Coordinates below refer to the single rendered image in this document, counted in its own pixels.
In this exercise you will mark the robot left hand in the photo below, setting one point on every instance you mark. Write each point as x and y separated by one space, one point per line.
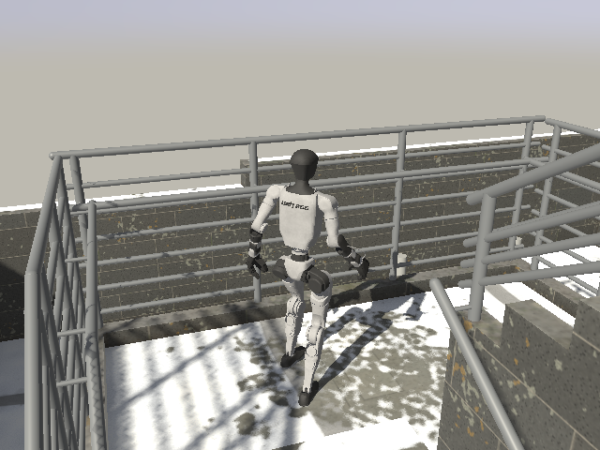
259 262

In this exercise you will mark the humanoid robot head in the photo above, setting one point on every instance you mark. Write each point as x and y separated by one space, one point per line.
304 164

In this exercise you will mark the robot left upper arm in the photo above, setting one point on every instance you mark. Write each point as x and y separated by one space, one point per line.
268 204

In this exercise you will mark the left robot forearm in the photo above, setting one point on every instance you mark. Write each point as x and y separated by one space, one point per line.
254 243

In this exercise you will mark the robot right hand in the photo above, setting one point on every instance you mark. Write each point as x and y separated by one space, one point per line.
362 269

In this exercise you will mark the robot right upper arm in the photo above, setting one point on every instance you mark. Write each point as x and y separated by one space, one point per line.
329 205

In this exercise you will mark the robot left foot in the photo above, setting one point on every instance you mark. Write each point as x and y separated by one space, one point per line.
287 361

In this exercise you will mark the right robot forearm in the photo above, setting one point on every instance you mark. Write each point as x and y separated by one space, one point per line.
348 253

